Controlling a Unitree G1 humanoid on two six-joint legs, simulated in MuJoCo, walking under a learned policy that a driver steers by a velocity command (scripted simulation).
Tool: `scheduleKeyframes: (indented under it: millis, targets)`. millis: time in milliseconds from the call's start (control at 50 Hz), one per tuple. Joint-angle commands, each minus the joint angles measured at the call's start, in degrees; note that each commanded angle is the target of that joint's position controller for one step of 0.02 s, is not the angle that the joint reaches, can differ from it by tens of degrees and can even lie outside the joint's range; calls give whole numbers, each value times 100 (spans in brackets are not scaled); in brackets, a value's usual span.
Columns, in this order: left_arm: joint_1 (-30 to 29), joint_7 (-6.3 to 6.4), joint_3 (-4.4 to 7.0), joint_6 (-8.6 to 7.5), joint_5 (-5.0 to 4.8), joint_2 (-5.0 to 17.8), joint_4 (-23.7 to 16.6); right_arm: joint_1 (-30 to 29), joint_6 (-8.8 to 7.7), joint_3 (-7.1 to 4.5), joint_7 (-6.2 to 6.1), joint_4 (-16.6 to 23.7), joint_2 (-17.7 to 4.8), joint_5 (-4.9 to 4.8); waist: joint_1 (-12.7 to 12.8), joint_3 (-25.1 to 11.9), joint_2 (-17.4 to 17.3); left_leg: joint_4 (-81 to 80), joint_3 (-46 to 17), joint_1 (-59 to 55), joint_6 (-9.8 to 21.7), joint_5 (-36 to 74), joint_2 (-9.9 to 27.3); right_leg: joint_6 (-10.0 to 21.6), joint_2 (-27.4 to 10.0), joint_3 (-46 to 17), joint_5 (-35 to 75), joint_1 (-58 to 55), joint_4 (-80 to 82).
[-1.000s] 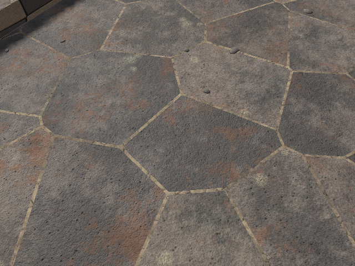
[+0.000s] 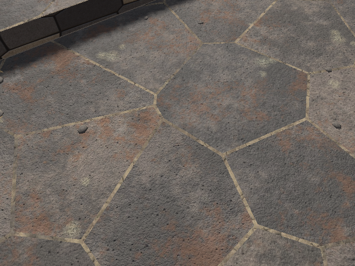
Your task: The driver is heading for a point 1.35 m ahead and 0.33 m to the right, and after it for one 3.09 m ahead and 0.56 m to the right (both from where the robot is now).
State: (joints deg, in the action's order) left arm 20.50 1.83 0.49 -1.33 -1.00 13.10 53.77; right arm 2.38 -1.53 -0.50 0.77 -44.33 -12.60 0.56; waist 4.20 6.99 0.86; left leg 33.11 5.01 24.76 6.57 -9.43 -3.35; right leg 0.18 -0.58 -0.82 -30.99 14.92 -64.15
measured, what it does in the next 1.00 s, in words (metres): walks ahead, turning right: right foot, then left foot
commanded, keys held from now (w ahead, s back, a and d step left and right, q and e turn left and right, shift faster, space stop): s+e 0.14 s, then w+e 0.34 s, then e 0.30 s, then q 0.22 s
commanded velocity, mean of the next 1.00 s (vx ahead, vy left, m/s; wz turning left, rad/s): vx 0.12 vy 0.00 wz -0.35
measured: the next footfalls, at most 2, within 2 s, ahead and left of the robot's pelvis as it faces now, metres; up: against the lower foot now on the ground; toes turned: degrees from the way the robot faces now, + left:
right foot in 0.44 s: -0.02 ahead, -0.10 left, +0.00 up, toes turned -14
left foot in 0.86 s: +0.28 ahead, -0.02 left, +0.00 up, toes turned -26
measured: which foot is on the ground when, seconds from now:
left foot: down 0.00-0.42, up 0.44-0.84, down 0.86-1.00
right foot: up 0.00-0.42, down 0.44-0.86, up 0.88-1.00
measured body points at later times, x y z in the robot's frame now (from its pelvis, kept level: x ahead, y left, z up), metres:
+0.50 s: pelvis +0.02 -0.03 +0.02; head +0.00 -0.05 +0.47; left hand +0.07 +0.24 -0.11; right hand +0.10 -0.32 -0.11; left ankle +0.09 +0.07 -0.69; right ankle -0.06 -0.09 -0.72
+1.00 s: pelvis +0.15 -0.05 +0.01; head +0.19 -0.05 +0.46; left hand +0.31 +0.17 -0.13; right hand +0.14 -0.32 -0.11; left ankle +0.24 -0.01 -0.72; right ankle -0.01 -0.11 -0.66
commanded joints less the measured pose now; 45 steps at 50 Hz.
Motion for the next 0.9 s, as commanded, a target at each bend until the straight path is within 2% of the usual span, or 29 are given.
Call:
scheduleKeyframes:
  millis: [20, 40, 80, 100, 140, 180, 200, 240, 300, 360, 400, 420, 440, 460, 480, 500, 520, 540, 560, 600, 620, 680, 740, 780, 820, 840, 860, 880, 900]
  targets:
    - [331, 8, 117, 189, 196, 611, -116, 574, 31, 1, -283, 2, -351, -72, -351, -1164, -427, -1209, -1229, -1673, 802, 5135, 1997, -72, -199, -370, 252, 488, -31]
    - [527, -30, 142, 290, 279, 572, -45, 553, 83, -62, -319, -36, -602, -46, -237, -1070, -543, -1253, -882, -1354, 745, 5279, 1866, -101, -24, -146, 380, 292, -133]
    - [674, -87, 208, 380, 235, 490, -43, 668, 129, -153, -308, -42, -853, -35, -187, -1319, -328, -1264, -682, -1434, 757, 5269, 1932, -160, 195, -96, 406, 407, -567]
    - [658, -94, 239, 426, 208, 453, -82, 547, 162, -174, -309, 5, -862, -32, -145, -1352, -335, -1307, -575, -1336, 798, 4797, 1950, -207, 199, -82, 421, 495, -682]
    - [367, -77, 330, 537, 207, 508, -241, 289, 244, -159, -338, 98, -712, 27, -144, -1189, -536, -1436, -407, -1011, 842, 3515, 1871, -264, 192, -20, 511, 728, -804]
    - [254, -89, 387, 622, 253, 538, -339, 229, 270, -147, -354, 147, -562, 95, -185, -1107, -821, -1944, -467, -682, 787, 485, 1797, -252, 85, 91, 854, 838, -601]
    - [198, -121, 403, 644, 297, 543, -411, 233, 266, -164, -362, 142, -572, 99, -200, -1013, -1010, -2194, -613, -644, 728, -740, 1822, -244, 44, 178, 910, 973, -357]
    - [6, -225, 410, 626, 353, 543, -573, 452, 230, -236, -371, 53, -724, 77, -281, -937, -1079, -2545, -913, -867, 641, -2115, 1962, -197, -60, 269, 851, 1141, 298]
    - [9, -380, 381, 563, 335, 457, -661, 518, 167, -355, -347, 22, -990, 61, -246, -1000, -913, -2735, -783, -793, 440, -2678, 2071, 96, -41, 462, 507, 422, 1432]
    - [294, -475, 407, 527, 234, 542, -616, 481, 198, -450, -287, 56, -1166, 99, -154, -920, -861, -2760, -587, -557, 238, -2993, 2157, 512, 115, 775, 124, -369, 2331]
    - [909, -492, 359, 468, 188, 350, -371, 229, 282, -488, -234, 120, -1173, 83, 171, -591, -427, -2200, -128, -98, -48, -3030, 1960, 848, 162, 941, 571, -1119, 3711]
    - [1453, -450, 355, 402, 195, 309, -87, 95, 329, -480, -192, 138, -993, 111, 380, -262, 269, -992, 394, 514, -296, -3049, 1520, 987, 162, 598, 377, -1615, 4574]
    - [1369, -349, 357, 339, 246, 440, -109, 282, 356, -349, -100, 116, -462, 105, 253, -28, 1512, 1110, 881, 1538, -493, -2883, 827, 1163, -971, -1324, -898, -1686, 5203]
    - [921, -226, 414, 277, 256, 1052, -528, -111, 334, -257, -83, 533, -245, 104, 11, 224, 1346, 1800, 153, 2547, -745, -1973, 333, 1670, -2087, -3662, -2398, -1003, 5941]
    - [519, -75, 514, 285, 280, 1234, -581, -549, 222, -320, -25, 750, -609, 100, -47, 583, 1017, 1980, -462, 2628, -829, -1239, 588, 1798, -2056, -3805, -2716, -401, 6505]
    - [236, -22, 490, 230, 260, 1178, -651, -345, 119, -405, 34, 629, -929, 57, -284, 581, 733, 1976, -545, 2286, -863, -688, 629, 1560, -1761, -3237, -1735, -344, 6449]
    - [92, -58, 489, 139, 228, 1179, -671, -62, 66, -436, 51, 413, -1007, 102, -402, 426, 539, 1891, -523, 2039, -897, -363, 579, 1361, -1381, -2572, -429, -587, 6231]
    - [106, -84, 473, 44, 206, 1096, -668, 141, 61, -449, 37, 247, -994, 187, -412, 233, 416, 2003, -428, 1847, -882, -149, 509, 1232, -1079, -2062, 750, -815, 5948]
    - [249, -104, 434, -38, 169, 951, -606, 284, 73, -442, 32, 201, -905, 223, -426, 0, 330, 2101, -411, 1744, -854, -54, 460, 1171, -958, -1759, 1923, -1056, 5646]
    - [589, -139, 434, -126, 127, 880, -476, 320, 109, -387, -2, 224, -673, 172, -418, -328, 385, 2215, -338, 1631, -834, -78, 364, 1124, -852, -1392, 4239, -1403, 5017]
    - [736, -136, 443, -127, 136, 865, -441, 237, 126, -364, -23, 260, -614, 143, -360, -424, 448, 2221, -304, 1623, -839, -119, 334, 1121, -818, -1309, 4931, -1500, 4792]
    - [1045, -72, 450, -29, 173, 816, -403, -227, 148, -305, -47, 439, -534, 87, -115, -428, 656, 1789, -263, 1705, -850, -242, 260, 1130, -780, -1382, 5746, -1718, 4389]
    - [1079, -4, 491, 81, 191, 928, -466, -551, 114, -252, -38, 583, -526, 44, 47, -423, 742, 1114, -286, 1524, -777, -293, 149, 1137, -788, -1592, 6075, -1827, 4002]
    - [841, 16, 528, 124, 218, 1014, -581, -327, 66, -255, -71, 555, -634, -5, -45, -524, 789, 624, -378, 945, -673, -293, 62, 994, -742, -1764, 6252, -1681, 3746]
    - [360, 26, 529, 86, 204, 1024, -719, 509, 15, -300, -149, 271, -783, 8, -383, -772, 784, -125, -289, -305, -476, -72, -21, 673, -608, -1619, 6454, -1362, 3401]
    - [222, 17, 515, 25, 128, 1001, -721, 1005, -47, -326, -208, 102, -809, 52, -654, -957, 590, -775, -229, -1138, -374, 771, 8, 505, -411, -1453, 6380, -1201, 2871]
    - [238, -14, 456, -59, 84, 823, -773, 1535, -148, -357, -256, 0, -964, 123, -830, -1409, 222, -962, -843, -2240, -206, 1740, 689, 348, -90, -1313, 5226, -729, 2028]
    - [1103, -18, 357, -47, -50, 269, -793, 1705, -156, -413, -259, 85, -1481, 148, -482, -2209, -1331, -668, -3029, -3616, 687, 4599, 2519, 124, 850, -818, 854, 420, 335]
    - [1496, 18, 404, 65, 110, 586, -499, 1731, -69, -368, -199, -37, -1253, -62, -378, -2485, -1330, -1166, -4005, -2898, 1153, 4158, 2763, 155, 973, -962, -408, 285, -209]
Velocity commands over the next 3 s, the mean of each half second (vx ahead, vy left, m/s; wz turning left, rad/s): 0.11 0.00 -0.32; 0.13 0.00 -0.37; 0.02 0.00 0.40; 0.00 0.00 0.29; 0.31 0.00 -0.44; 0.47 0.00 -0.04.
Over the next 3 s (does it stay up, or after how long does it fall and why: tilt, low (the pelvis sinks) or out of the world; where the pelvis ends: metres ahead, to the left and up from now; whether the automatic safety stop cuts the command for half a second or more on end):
stays up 0.52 -0.23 -0.01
